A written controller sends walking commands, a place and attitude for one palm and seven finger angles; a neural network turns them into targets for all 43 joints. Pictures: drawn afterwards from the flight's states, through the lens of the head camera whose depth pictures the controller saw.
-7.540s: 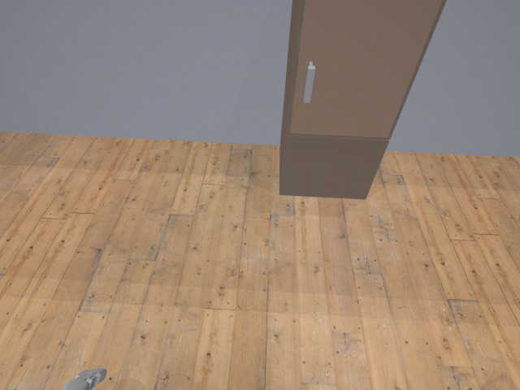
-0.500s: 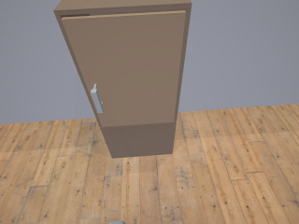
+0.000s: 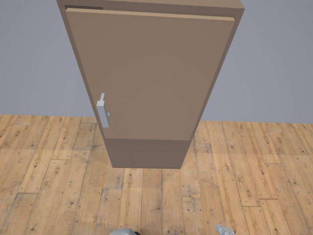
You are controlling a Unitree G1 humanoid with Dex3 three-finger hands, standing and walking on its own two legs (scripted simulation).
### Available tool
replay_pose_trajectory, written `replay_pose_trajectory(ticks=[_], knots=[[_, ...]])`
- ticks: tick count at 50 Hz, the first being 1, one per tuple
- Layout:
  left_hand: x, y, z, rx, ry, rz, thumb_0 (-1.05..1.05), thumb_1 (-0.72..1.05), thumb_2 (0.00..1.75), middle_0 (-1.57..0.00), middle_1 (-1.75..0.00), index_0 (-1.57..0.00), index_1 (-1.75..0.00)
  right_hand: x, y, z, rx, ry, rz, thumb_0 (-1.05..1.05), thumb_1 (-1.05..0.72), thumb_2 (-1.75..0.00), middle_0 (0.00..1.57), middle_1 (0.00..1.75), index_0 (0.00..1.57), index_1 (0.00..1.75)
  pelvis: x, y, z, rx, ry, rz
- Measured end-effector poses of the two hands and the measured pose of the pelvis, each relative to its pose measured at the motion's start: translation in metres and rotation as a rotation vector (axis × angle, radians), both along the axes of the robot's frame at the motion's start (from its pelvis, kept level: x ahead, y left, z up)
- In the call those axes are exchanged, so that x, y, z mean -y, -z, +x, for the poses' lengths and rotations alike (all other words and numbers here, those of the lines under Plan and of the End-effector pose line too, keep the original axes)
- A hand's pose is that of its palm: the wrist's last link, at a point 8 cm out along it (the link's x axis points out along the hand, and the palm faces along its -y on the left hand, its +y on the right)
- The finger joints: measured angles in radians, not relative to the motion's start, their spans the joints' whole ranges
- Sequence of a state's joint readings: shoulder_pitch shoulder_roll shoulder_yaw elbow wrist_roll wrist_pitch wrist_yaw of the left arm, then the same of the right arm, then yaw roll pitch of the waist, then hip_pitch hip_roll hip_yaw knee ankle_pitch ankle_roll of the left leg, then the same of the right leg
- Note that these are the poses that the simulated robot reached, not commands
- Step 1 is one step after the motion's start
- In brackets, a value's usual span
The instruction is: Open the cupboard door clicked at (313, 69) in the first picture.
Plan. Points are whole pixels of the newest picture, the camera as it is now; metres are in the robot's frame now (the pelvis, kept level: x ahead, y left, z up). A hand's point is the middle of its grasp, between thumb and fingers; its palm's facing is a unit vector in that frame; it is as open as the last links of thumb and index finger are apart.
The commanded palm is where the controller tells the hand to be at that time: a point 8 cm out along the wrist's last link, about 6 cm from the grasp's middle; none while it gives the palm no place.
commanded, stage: come to a stop and stand still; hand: left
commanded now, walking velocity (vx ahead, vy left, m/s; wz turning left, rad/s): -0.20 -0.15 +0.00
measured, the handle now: (104, 110) +0.51 +0.25 -0.09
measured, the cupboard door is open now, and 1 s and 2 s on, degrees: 0 0 0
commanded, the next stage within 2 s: look again from close up in 1.16 s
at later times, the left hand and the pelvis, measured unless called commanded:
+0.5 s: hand out of the picture -0.02 +0.11 -0.14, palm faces +0.04 -0.97 -0.26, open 7.3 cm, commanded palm none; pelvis -0.04 -0.07 +0.01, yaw -1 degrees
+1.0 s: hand out of the picture -0.05 +0.15 -0.17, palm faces +0.07 -0.98 -0.20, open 7.3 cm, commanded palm none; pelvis -0.06 -0.02 +0.00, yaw +0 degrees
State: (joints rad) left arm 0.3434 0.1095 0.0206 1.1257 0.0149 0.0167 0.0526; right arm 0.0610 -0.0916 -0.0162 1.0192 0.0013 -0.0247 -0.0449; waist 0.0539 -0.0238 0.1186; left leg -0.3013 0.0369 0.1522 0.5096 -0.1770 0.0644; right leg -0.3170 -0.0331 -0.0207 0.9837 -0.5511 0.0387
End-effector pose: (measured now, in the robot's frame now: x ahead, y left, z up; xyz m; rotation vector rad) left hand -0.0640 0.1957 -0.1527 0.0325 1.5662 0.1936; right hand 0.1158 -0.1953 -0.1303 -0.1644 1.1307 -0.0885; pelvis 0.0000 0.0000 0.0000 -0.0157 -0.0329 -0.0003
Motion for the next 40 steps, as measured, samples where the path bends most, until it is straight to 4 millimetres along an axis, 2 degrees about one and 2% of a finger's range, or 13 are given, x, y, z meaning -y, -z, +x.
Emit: replay_pose_trajectory(ticks=[3, 7, 10, 13, 15, 17, 22, 25, 29, 33, 40], knots=[[-0.018, 0.000, 0.033, 0.082, 0.037, 0.044, 0.00, 0.91, 0.90, -0.20, -0.30, -0.20, -0.30, 0.016, -0.005, -0.005, 0.009, 0.028, -0.027, -0.04, -0.94, -0.90, 0.20, 0.30, 0.21, 0.30, 0.005, -0.001, -0.009, -0.004, 0.005, -0.002], [-0.033, -0.004, 0.068, 0.202, 0.058, 0.106, 0.00, 0.91, 0.90, -0.20, -0.30, -0.20, -0.30, 0.045, -0.007, -0.026, -0.018, 0.035, -0.060, -0.03, -0.93, -0.90, 0.20, 0.30, 0.21, 0.30, 0.018, 0.000, -0.020, -0.009, 0.002, -0.003], [-0.033, -0.011, 0.083, 0.271, 0.077, 0.142, 0.00, 0.91, 0.90, -0.20, -0.30, -0.20, -0.30, 0.067, -0.003, -0.045, -0.035, 0.052, -0.066, -0.02, -0.92, -0.90, 0.20, 0.30, 0.20, 0.30, 0.029, 0.002, -0.027, -0.010, -0.001, 0.000], [-0.022, -0.019, 0.087, 0.318, 0.106, 0.170, 0.00, 0.91, 0.90, -0.20, -0.30, -0.20, -0.30, 0.088, 0.007, -0.067, -0.048, 0.074, -0.049, -0.01, -0.92, -0.90, 0.20, 0.30, 0.20, 0.30, 0.043, 0.005, -0.034, -0.009, 0.002, 0.012], [-0.011, -0.021, 0.082, 0.339, 0.125, 0.187, 0.00, 0.91, 0.90, -0.20, -0.30, -0.20, -0.30, 0.101, 0.018, -0.082, -0.061, 0.092, -0.027, -0.01, -0.91, -0.90, 0.20, 0.30, 0.20, 0.30, 0.054, 0.011, -0.037, -0.008, 0.003, 0.034], [0.005, -0.027, 0.071, 0.330, 0.130, 0.184, 0.00, 0.91, 0.90, -0.20, -0.30, -0.20, -0.30, 0.109, 0.023, -0.100, -0.098, 0.106, -0.005, 0.00, -0.91, -0.90, 0.20, 0.30, 0.20, 0.30, 0.061, 0.007, -0.040, 0.002, -0.002, 0.029], [0.035, -0.042, 0.042, 0.265, 0.123, 0.149, 0.00, 0.91, 0.90, -0.20, -0.30, -0.20, -0.30, 0.116, 0.018, -0.140, -0.191, 0.122, 0.037, 0.00, -0.91, -0.90, 0.19, 0.30, 0.20, 0.30, 0.071, -0.011, -0.041, -0.014, 0.024, 0.068], [0.043, -0.044, 0.033, 0.237, 0.110, 0.135, 0.00, 0.91, 0.90, -0.20, -0.30, -0.21, -0.30, 0.117, 0.015, -0.162, -0.247, 0.122, 0.043, 0.00, -0.91, -0.90, 0.19, 0.30, 0.20, 0.30, 0.073, -0.014, -0.042, -0.026, 0.010, 0.072], [0.041, -0.043, 0.022, 0.221, 0.074, 0.138, 0.01, 0.91, 0.90, -0.20, -0.30, -0.21, -0.30, 0.115, 0.014, -0.182, -0.337, 0.098, 0.026, 0.00, -0.91, -0.90, 0.19, 0.30, 0.20, 0.30, 0.071, -0.015, -0.044, -0.039, -0.012, 0.066], [0.031, -0.036, 0.006, 0.191, 0.043, 0.133, 0.00, 0.91, 0.90, -0.20, -0.30, -0.21, -0.30, 0.107, 0.011, -0.177, -0.353, 0.069, -0.003, 0.01, -0.91, -0.90, 0.19, 0.30, 0.20, 0.30, 0.062, -0.012, -0.048, -0.045, -0.022, 0.059], [0.000, -0.007, -0.017, 0.110, 0.018, 0.090, 0.00, 0.91, 0.90, -0.20, -0.30, -0.21, -0.30, 0.075, 0.009, -0.137, -0.206, 0.041, -0.048, 0.00, -0.91, -0.90, 0.19, 0.30, 0.20, 0.30, 0.036, 0.000, -0.053, -0.032, -0.019, 0.031]])
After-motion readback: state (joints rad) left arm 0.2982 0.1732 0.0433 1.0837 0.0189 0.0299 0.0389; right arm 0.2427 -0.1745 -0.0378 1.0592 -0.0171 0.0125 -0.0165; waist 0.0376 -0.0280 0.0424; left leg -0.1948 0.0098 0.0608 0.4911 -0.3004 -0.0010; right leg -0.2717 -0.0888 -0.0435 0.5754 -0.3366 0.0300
